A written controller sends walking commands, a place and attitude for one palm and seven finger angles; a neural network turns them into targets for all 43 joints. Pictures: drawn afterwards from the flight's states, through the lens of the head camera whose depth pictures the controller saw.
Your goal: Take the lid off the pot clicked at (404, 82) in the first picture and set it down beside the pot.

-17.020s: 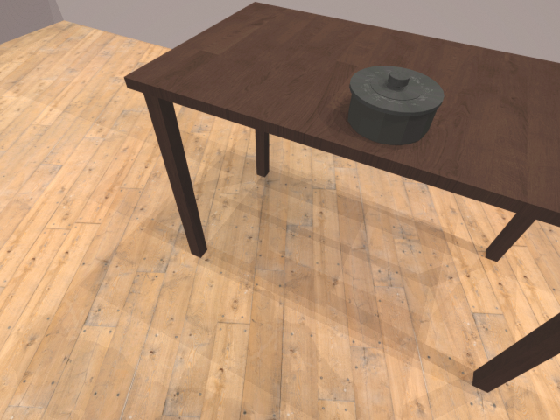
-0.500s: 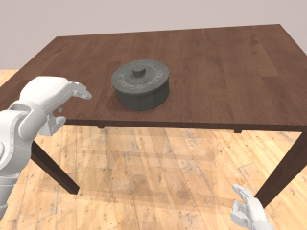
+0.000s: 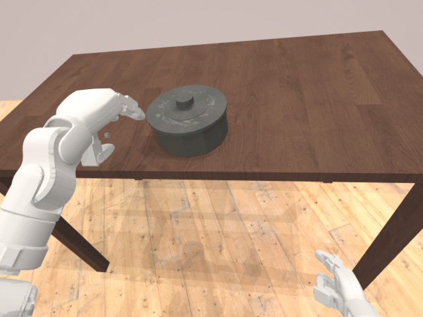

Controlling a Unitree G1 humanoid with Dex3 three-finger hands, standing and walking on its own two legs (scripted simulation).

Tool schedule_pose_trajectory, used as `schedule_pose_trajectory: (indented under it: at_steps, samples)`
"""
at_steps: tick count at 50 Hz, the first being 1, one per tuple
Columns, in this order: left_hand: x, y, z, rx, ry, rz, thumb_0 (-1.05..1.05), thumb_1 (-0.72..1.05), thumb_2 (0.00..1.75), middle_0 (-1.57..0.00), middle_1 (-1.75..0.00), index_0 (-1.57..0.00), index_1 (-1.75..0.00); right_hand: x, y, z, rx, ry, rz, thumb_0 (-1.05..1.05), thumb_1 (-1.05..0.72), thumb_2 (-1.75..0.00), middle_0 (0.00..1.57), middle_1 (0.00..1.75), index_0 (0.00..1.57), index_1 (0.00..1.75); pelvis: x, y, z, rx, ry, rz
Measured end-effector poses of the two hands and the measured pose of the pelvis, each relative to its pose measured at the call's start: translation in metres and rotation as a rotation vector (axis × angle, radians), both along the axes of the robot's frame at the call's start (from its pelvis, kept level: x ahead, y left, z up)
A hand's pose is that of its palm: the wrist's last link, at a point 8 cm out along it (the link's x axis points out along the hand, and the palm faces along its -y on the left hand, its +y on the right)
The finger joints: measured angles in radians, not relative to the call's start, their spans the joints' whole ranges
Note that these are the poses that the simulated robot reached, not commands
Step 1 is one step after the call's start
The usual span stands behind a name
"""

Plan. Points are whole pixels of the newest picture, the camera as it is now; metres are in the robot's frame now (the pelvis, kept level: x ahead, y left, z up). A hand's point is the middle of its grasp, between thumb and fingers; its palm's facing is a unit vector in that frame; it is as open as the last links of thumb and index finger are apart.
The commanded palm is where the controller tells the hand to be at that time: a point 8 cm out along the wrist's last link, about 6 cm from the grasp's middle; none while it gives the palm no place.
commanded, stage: move the open hand above the knob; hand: left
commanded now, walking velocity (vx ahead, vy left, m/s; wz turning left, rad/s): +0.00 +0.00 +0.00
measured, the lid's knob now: (184, 99) +0.54 +0.11 +0.15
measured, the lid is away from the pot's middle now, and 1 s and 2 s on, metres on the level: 0.00 0.00 0.00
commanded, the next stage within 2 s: none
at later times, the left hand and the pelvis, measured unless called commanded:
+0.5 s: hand (135, 97) +0.42 +0.16 +0.24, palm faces -0.02 -0.02 -1.00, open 10.0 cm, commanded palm +0.39 +0.16 +0.29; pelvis +0.01 +0.01 +0.00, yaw +0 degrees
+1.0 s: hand (171, 98) +0.46 +0.11 +0.21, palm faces -0.17 +0.00 -0.98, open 10.0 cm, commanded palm +0.46 +0.13 +0.29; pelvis +0.03 +0.00 +0.00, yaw +0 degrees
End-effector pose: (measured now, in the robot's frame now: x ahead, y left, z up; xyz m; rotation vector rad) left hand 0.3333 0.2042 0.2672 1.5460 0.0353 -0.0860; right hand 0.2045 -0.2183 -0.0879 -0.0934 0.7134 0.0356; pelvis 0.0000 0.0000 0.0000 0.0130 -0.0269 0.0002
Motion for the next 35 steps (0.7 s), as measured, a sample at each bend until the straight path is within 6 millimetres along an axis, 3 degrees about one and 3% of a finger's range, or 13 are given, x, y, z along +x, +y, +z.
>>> schedule_pose_trajectory:
  at_steps: [4,11,17,19,26,29,32,35]
  samples:
    - [0.010,-0.016,-0.005,0.041,0.020,-0.064,0.00,-0.39,1.71,-0.89,-0.08,-0.89,-0.08,0.000,0.001,-0.001,-0.017,0.013,-0.002,0.01,-0.90,-0.90,0.20,0.30,0.19,0.30,0.002,0.000,0.000,0.003,-0.005,-0.001]
    - [0.033,-0.006,0.021,-0.009,-0.044,0.018,0.00,-0.39,1.71,-0.89,-0.08,-0.89,-0.08,-0.006,0.000,-0.006,-0.003,0.052,-0.014,0.01,-0.90,-0.90,0.19,0.30,0.19,0.30,0.006,0.002,0.000,0.003,0.015,-0.002]
    - [0.037,-0.033,-0.006,-0.003,0.029,-0.059,0.00,-0.39,1.72,-0.89,-0.08,-0.88,-0.08,-0.006,0.000,-0.009,-0.004,0.076,-0.017,0.01,-0.90,-0.90,0.19,0.30,0.19,0.30,0.009,0.005,0.000,0.004,0.013,-0.002]
    - [0.042,-0.041,-0.007,0.023,0.032,-0.095,0.00,-0.39,1.71,-0.89,-0.08,-0.89,-0.08,-0.006,0.001,-0.009,-0.017,0.075,-0.021,0.01,-0.90,-0.90,0.19,0.30,0.19,0.30,0.009,0.005,0.000,0.005,0.010,-0.003]
    - [0.068,-0.036,0.029,-0.017,-0.060,-0.024,0.00,-0.39,1.71,-0.90,-0.08,-0.89,-0.08,-0.011,0.002,-0.011,0.001,0.089,-0.038,0.01,-0.91,-0.90,0.19,0.30,0.19,0.30,0.013,0.006,0.001,0.006,0.032,-0.008]
    - [0.073,-0.038,0.017,-0.032,-0.020,0.006,0.00,-0.39,1.72,-0.89,-0.08,-0.89,-0.08,-0.014,0.001,-0.013,0.017,0.115,-0.039,0.01,-0.91,-0.90,0.19,0.30,0.19,0.30,0.015,0.006,0.001,0.007,0.039,-0.009]
    - [0.073,-0.055,-0.002,-0.012,0.032,-0.048,0.00,-0.39,1.72,-0.89,-0.08,-0.88,-0.08,-0.014,0.000,-0.014,0.012,0.126,-0.042,0.01,-0.90,-0.90,0.19,0.30,0.19,0.30,0.016,0.006,0.000,0.007,0.035,-0.006]
    - [0.078,-0.069,-0.006,0.020,0.045,-0.106,0.00,-0.39,1.71,-0.89,-0.08,-0.89,-0.08,-0.014,-0.002,-0.014,-0.012,0.122,-0.052,0.01,-0.90,-0.90,0.20,0.30,0.19,0.30,0.016,0.006,0.000,0.006,0.028,-0.005]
